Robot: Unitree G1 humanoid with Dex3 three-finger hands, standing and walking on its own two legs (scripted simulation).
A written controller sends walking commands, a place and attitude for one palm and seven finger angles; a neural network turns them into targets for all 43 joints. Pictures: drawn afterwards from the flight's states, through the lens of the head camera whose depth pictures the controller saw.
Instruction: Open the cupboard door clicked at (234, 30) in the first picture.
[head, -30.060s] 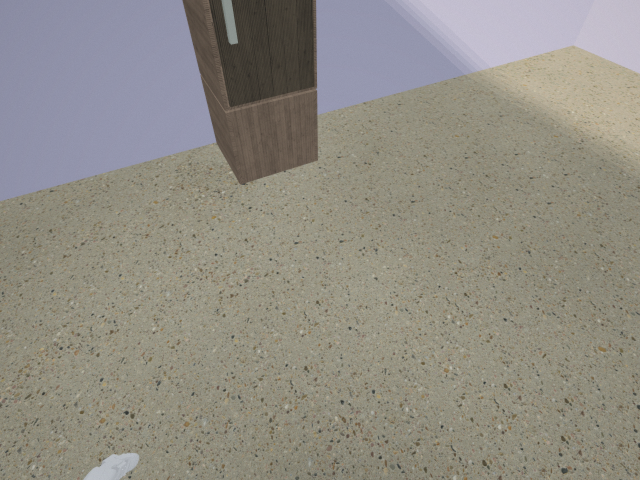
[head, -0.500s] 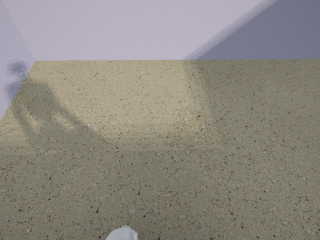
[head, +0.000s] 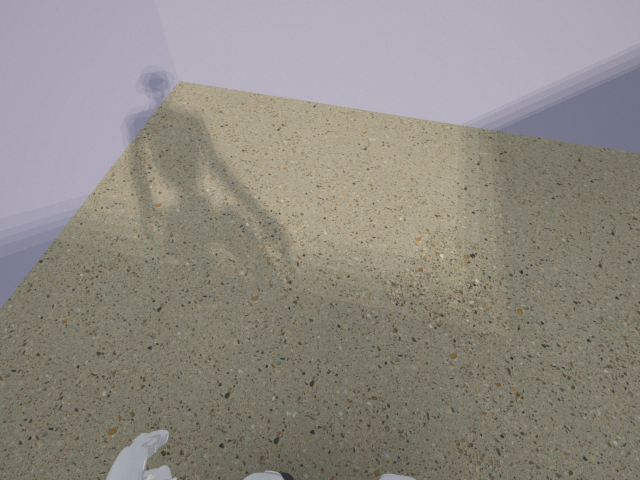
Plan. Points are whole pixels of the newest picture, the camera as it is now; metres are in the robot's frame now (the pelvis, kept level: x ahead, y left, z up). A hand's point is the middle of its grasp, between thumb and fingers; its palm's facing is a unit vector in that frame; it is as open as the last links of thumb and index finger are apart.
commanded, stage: turn to face it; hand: left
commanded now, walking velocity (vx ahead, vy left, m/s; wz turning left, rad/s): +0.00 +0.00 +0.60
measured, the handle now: out of the picture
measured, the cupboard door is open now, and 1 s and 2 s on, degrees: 41 41 41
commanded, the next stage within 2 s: none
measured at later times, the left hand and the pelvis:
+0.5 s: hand out of the picture -0.05 +0.19 -0.19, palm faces +0.35 -0.90 -0.25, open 7.4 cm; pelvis +0.01 -0.02 -0.02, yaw +20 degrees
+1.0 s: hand out of the picture +0.01 +0.17 -0.15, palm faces +0.54 -0.79 -0.30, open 7.4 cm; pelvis +0.04 -0.06 +0.00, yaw +37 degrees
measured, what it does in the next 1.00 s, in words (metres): steps on the spot, turning left: right foot, then left foot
